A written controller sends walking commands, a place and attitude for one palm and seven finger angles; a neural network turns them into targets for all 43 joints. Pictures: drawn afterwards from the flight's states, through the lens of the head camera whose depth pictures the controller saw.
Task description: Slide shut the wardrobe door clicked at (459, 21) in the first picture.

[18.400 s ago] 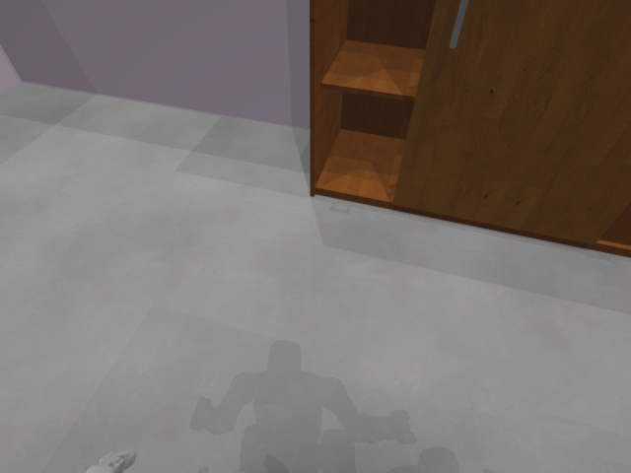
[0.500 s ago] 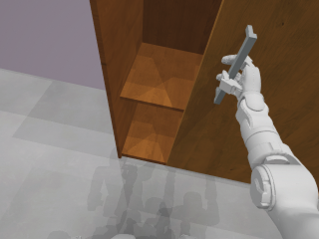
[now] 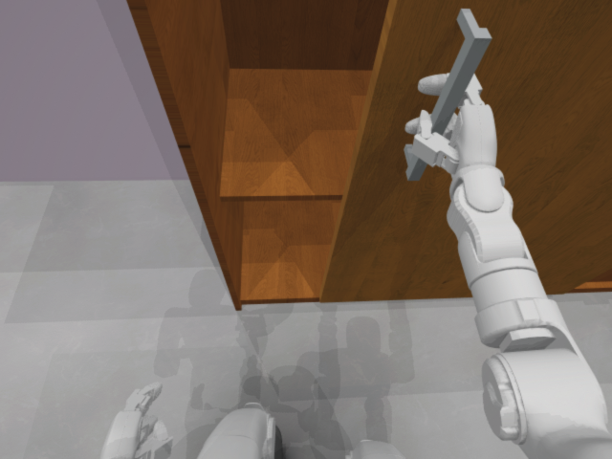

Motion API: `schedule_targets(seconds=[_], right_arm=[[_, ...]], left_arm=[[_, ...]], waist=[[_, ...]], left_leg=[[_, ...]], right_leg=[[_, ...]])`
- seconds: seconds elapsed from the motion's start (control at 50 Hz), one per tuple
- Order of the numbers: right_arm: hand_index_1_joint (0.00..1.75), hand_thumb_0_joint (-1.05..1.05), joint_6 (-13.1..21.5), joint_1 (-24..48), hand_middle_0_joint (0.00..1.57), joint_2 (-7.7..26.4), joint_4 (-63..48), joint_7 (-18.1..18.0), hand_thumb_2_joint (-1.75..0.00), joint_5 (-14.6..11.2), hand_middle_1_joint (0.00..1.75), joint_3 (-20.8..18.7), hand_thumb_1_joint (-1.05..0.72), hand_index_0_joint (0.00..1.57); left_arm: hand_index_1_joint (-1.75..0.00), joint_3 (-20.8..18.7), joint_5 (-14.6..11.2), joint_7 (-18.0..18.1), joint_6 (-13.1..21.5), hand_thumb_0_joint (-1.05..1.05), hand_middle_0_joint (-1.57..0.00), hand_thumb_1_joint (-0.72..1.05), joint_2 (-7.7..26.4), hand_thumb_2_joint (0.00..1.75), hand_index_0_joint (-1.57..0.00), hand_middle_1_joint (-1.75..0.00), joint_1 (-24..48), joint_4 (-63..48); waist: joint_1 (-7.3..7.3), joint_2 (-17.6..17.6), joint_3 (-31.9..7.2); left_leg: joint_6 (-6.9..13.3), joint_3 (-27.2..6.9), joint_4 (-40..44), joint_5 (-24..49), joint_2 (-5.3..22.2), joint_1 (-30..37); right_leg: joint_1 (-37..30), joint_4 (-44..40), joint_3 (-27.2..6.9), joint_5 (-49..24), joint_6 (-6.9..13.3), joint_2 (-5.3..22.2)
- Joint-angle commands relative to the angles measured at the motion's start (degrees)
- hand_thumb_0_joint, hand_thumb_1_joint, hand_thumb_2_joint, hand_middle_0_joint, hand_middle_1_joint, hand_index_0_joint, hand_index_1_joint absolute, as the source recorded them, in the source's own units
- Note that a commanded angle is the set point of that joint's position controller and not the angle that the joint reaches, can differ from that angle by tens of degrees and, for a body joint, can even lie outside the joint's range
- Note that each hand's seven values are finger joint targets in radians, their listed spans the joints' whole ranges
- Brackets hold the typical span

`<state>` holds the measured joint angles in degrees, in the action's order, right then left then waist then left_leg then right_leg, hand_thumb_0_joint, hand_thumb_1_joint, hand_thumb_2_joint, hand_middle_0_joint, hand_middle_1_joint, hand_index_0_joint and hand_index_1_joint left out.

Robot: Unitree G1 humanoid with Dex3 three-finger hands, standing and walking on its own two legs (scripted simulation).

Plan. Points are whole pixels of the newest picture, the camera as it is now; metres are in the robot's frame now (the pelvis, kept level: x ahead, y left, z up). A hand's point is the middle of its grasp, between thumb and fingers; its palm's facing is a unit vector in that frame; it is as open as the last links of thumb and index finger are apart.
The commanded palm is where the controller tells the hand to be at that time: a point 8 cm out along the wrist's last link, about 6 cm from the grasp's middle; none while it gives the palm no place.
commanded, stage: step sideways, sliding the door along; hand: right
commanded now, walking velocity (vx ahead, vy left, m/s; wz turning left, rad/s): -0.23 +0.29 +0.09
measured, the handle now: (435, 108) +0.52 -0.14 +0.13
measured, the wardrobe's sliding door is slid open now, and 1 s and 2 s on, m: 0.25 0.00 0.00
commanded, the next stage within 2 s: stop walking and hold the door there in 1.36 s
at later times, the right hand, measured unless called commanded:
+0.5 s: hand (308, 139) +0.46 +0.02 +0.12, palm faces +0.17 +0.96 -0.23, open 6.1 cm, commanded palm +0.43 +0.05 +0.14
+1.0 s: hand (204, 137) +0.45 +0.15 +0.13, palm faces +0.28 +0.94 -0.18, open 6.2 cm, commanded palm +0.42 +0.18 +0.14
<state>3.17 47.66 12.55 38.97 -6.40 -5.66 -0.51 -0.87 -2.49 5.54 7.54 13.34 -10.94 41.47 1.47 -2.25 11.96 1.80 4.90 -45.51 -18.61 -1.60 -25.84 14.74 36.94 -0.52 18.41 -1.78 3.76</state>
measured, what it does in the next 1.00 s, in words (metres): steps to the left: left foot, then right foot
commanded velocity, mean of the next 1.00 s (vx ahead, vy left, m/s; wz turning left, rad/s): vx -0.31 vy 0.26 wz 0.23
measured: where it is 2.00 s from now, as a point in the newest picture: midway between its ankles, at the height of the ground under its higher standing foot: (141, 451)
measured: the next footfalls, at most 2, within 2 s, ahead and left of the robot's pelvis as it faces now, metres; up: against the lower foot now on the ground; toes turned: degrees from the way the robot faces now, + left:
left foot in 0.16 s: +0.13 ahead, +0.18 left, +0.00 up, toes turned -3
right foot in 0.34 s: +0.04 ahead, -0.04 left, +0.00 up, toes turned -11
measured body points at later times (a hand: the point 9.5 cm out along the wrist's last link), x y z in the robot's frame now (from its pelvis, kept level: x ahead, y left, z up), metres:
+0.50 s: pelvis +0.05 +0.19 +0.00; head +0.15 +0.21 +0.44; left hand +0.28 +0.37 -0.12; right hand +0.44 -0.03 +0.14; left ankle +0.14 +0.27 -0.72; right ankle +0.00 -0.03 -0.72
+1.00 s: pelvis +0.05 +0.35 +0.02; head +0.16 +0.35 +0.45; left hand +0.24 +0.54 -0.11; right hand +0.43 +0.10 +0.14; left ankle +0.10 +0.52 -0.69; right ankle +0.02 +0.15 -0.72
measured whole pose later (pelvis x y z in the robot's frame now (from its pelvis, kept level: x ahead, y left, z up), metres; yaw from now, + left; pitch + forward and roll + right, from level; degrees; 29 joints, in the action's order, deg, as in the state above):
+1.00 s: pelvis +0.05 +0.35 +0.02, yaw +0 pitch -2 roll +2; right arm 4.9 32.3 13.0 19.6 -7.3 -3.4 -4.2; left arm -0.7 -1.5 -1.6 4.5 11.2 -8.9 33.5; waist 9.8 -5.3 16.4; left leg -1.1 -3.1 -39.2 -16.6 0.8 -21.3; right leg 8.2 27.7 5.8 15.9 -7.8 14.0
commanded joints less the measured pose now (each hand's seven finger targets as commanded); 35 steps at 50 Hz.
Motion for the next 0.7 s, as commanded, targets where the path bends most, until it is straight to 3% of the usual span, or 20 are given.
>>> schedule_targets(seconds=[0.0,0.04,0.1,0.12,0.16,0.18,0.22,0.26,0.28,0.3,0.32,0.34,0.4,0.46,0.48,0.5,0.52,0.56,0.6,0.68], right_arm=[[1.40,0.00,7.8,33.0,0.45,-12.3,-20.7,5.9,-0.90,2.5,1.40,14.5,-0.90,0.45],[1.40,0.00,8.8,33.9,0.45,-10.1,-25.5,6.2,-0.90,2.9,1.40,14.2,-0.90,0.45],[1.40,0.00,9.1,28.2,0.45,-8.9,-28.9,6.3,-0.90,3.4,1.40,13.5,-0.90,0.45],[1.40,0.00,9.5,27.1,0.45,-7.7,-31.0,6.7,-0.90,4.1,1.40,13.2,-0.90,0.45],[1.40,0.00,9.6,26.1,0.45,-3.8,-34.3,6.8,-0.90,5.3,1.40,11.8,-0.90,0.45],[1.40,0.00,8.0,18.8,0.45,-5.4,-27.6,6.5,-0.90,5.0,1.40,12.2,-0.90,0.45],[1.40,0.00,8.8,20.8,0.45,-5.8,-34.3,6.5,-0.90,5.1,1.40,13.0,-0.90,0.45],[1.40,0.00,10.6,22.8,0.45,-7.1,-36.7,5.4,-0.90,4.9,1.40,14.4,-0.90,0.45],[1.40,0.00,11.6,24.9,0.45,-6.9,-39.1,4.9,-0.90,4.4,1.40,15.4,-0.90,0.45],[1.40,0.00,12.1,23.8,0.45,-8.3,-38.5,5.3,-0.90,3.9,1.40,16.3,-0.90,0.45],[1.40,0.00,12.7,24.7,0.45,-9.2,-39.2,5.7,-0.90,4.1,1.40,15.5,-0.90,0.45],[1.40,0.00,11.4,24.8,0.45,-9.8,-36.1,5.9,-0.90,4.1,1.40,13.6,-0.90,0.45],[1.40,0.00,10.4,23.1,0.45,-11.2,-35.7,6.0,-0.90,5.9,1.40,15.3,-0.90,0.45],[1.40,0.00,10.8,19.1,0.45,-9.7,-37.9,6.7,-0.90,6.7,1.40,15.2,-0.90,0.45],[1.40,0.00,10.7,20.1,0.45,-7.4,-41.0,6.6,-0.90,7.7,1.40,14.9,-0.90,0.45],[1.40,0.00,10.5,16.9,0.45,-6.1,-40.4,6.5,-0.90,7.8,1.40,14.1,-0.90,0.45],[1.40,0.00,10.1,13.6,0.45,-3.7,-41.4,6.4,-0.90,8.2,1.40,12.9,-0.90,0.45],[1.40,0.00,10.7,8.7,0.45,-6.0,-43.5,6.7,-0.90,6.7,1.40,14.1,-0.90,0.45],[1.40,0.00,12.8,10.9,0.45,-9.1,-46.4,5.5,-0.90,6.7,1.40,16.9,-0.90,0.45],[1.40,0.00,14.7,10.5,0.45,-7.7,-46.3,4.6,-0.90,6.7,1.40,18.0,-0.90,0.45]], left_arm=[[-0.30,-2.6,0.6,-3.1,1.5,0.00,-0.20,0.90,6.6,0.90,-0.20,-0.30,-0.4,-6.8],[-0.30,-2.0,1.0,-3.5,2.3,0.00,-0.20,0.90,6.2,0.90,-0.20,-0.30,-0.1,-7.7],[-0.30,-2.4,-0.1,-3.5,2.5,0.00,-0.20,0.90,6.0,0.90,-0.20,-0.30,-1.6,-9.9],[-0.30,-2.3,-0.9,-3.6,2.5,0.00,-0.20,0.90,5.6,0.90,-0.20,-0.30,-1.3,-10.6],[-0.30,-2.1,-1.1,-2.7,2.8,0.00,-0.20,0.90,2.8,0.90,-0.20,-0.30,4.3,-11.1],[-0.30,-2.3,-1.4,-2.2,2.5,0.00,-0.20,0.90,3.9,0.90,-0.20,-0.30,6.0,-10.1],[-0.30,-1.3,-0.6,-2.2,2.5,0.00,-0.20,0.90,2.8,0.90,-0.20,-0.30,4.8,-10.0],[-0.30,-0.8,-0.2,-2.4,2.9,0.00,-0.20,0.90,2.0,0.90,-0.20,-0.30,4.3,-8.7],[-0.30,-1.2,-0.1,-2.3,2.6,0.00,-0.20,0.90,3.2,0.90,-0.20,-0.30,5.7,-8.2],[-0.30,-2.7,0.5,-3.1,1.7,0.00,-0.20,0.90,5.0,0.90,-0.20,-0.30,4.5,-9.2],[-0.30,-3.2,0.8,-5.0,1.4,0.00,-0.20,0.90,4.9,0.90,-0.20,-0.30,3.5,-10.8],[-0.30,-3.7,0.9,-6.6,0.6,0.00,-0.20,0.90,6.6,0.90,-0.20,-0.30,4.5,-11.3],[-0.30,-2.9,1.0,-6.6,1.5,0.00,-0.20,0.90,4.7,0.90,-0.20,-0.30,5.0,-12.9],[-0.30,-2.6,-0.1,-5.8,1.4,0.00,-0.20,0.90,4.2,0.90,-0.20,-0.30,5.9,-15.1],[-0.30,-2.0,-0.8,-5.2,1.1,0.00,-0.20,0.90,4.0,0.90,-0.20,-0.30,7.9,-15.6],[-0.30,-2.4,-1.0,-4.5,0.4,0.00,-0.20,0.90,2.5,0.90,-0.20,-0.30,8.6,-15.7],[-0.30,-1.8,-0.3,-4.1,0.8,0.00,-0.20,0.90,1.8,0.90,-0.20,-0.30,11.5,-15.8],[-0.30,-1.8,-0.3,-4.3,0.6,0.00,-0.20,0.90,2.4,0.90,-0.20,-0.30,8.5,-14.5],[-0.30,-0.2,0.1,-5.1,1.4,0.00,-0.20,0.90,0.2,0.90,-0.20,-0.30,7.9,-12.8],[-0.30,-0.9,0.3,-5.3,-2.6,0.00,-0.20,0.90,2.5,0.90,-0.20,-0.30,8.3,-13.5]], waist=[[-5.14,-9.3,-30.4],[-5.00,-12.0,-29.3],[-4.92,-4.3,-35.1],[-4.91,1.6,-37.2],[-3.69,13.4,-37.0],[-2.66,11.9,-33.6],[-2.54,12.3,-33.2],[-4.55,10.5,-36.0],[-5.93,4.4,-37.1],[-6.28,-5.8,-38.8],[-5.08,-9.5,-39.7],[-3.55,-6.5,-37.3],[-4.19,-14.1,-32.4],[-3.53,-4.6,-34.4],[-3.42,3.4,-34.3],[-3.26,12.9,-34.5],[-1.10,17.9,-35.0],[-0.48,15.9,-36.2],[-2.45,11.0,-36.9],[-2.92,10.3,-38.5]], left_leg=[[-0.6,-10.1,-10.6,-8.1,4.0,-13.2],[-0.4,-8.5,-0.1,-2.9,4.2,-9.7],[-1.2,-2.2,18.8,16.4,-0.5,11.5],[-1.4,-2.4,20.5,35.0,0.4,21.6],[5.1,-16.1,17.2,71.5,13.5,33.3],[6.4,-16.8,18.6,66.0,15.3,26.7],[6.2,-17.4,15.4,68.7,14.4,31.5],[3.5,-11.8,10.1,71.5,10.8,32.5],[0.7,-8.2,4.0,61.3,8.2,23.2],[-3.8,-5.3,-1.0,28.6,3.9,4.7],[-3.5,-8.1,-6.9,-5.6,1.8,-6.8],[-2.1,-11.9,-6.0,-11.0,1.9,-9.0],[-1.5,-7.6,3.0,-1.2,2.1,-3.4],[-2.3,-3.6,17.4,19.3,0.1,13.7],[-1.9,-5.3,19.1,38.3,2.4,20.7],[1.2,-16.2,20.0,66.7,9.4,29.2],[3.5,-24.0,21.5,74.8,15.5,28.0],[-1.1,-23.8,18.0,73.8,14.0,32.0],[1.3,-19.4,18.6,76.0,11.4,38.7],[-4.6,-17.8,18.8,69.4,6.7,33.3]], right_leg=[[-33.9,-6.2,-14.6,-61.8,11.9,22.6],[-33.7,-3.1,-8.8,-61.1,9.3,18.5],[-27.4,3.9,-0.6,-56.2,3.6,12.2],[-20.0,6.8,2.5,-46.8,2.1,7.6],[2.0,15.8,3.4,5.5,-1.7,-2.8],[3.2,16.8,1.1,12.1,-1.4,-2.6],[6.1,8.6,0.8,14.0,-0.7,-0.1],[-1.8,-7.9,2.8,-0.7,-0.5,2.2],[-14.1,-13.6,0.3,-24.3,1.0,7.6],[-31.7,-9.3,-10.1,-63.2,7.0,18.7],[-40.6,-6.2,-14.9,-81.8,12.6,25.6],[-41.7,-6.6,-10.2,-75.5,13.5,25.1],[-35.5,-6.2,-0.2,-61.4,8.5,19.5],[-26.7,3.1,5.7,-48.9,3.9,14.7],[-18.2,7.1,9.2,-33.7,1.8,9.2],[-3.5,14.5,10.1,-2.8,-1.0,0.2],[2.9,21.4,4.1,16.5,-1.5,-4.1],[6.9,24.0,-1.3,17.4,-0.8,-2.1],[6.6,6.8,1.5,14.9,-1.0,-2.3],[-6.9,-9.5,4.2,2.3,0.8,-0.2]])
